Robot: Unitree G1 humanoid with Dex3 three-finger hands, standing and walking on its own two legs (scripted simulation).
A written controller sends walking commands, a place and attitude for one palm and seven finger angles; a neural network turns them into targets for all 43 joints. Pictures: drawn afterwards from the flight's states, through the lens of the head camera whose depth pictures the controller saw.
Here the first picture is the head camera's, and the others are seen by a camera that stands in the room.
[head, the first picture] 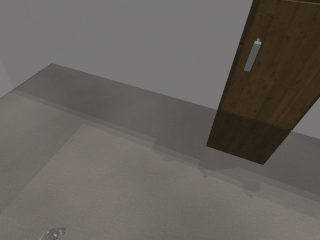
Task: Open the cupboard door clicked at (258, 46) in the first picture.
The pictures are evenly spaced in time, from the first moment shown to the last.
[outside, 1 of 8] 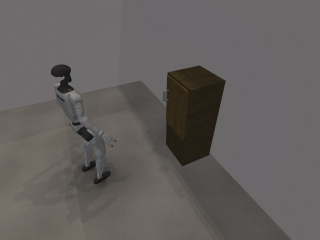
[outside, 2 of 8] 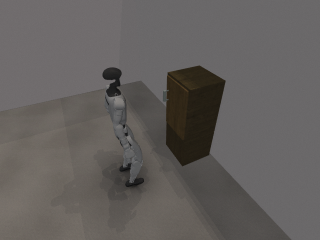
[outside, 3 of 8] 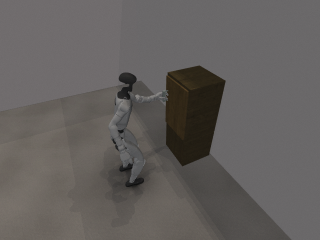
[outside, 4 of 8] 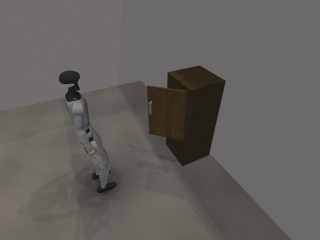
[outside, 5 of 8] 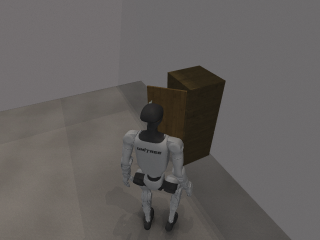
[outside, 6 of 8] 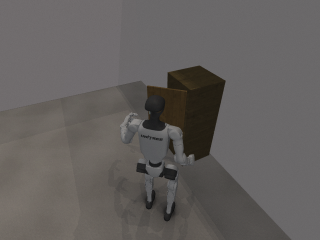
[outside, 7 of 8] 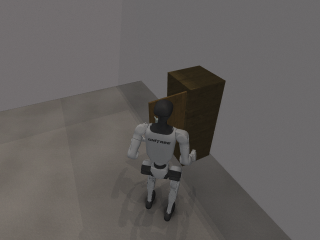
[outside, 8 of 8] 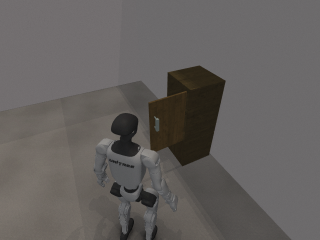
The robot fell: no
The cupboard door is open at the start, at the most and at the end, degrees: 0 94 93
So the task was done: yes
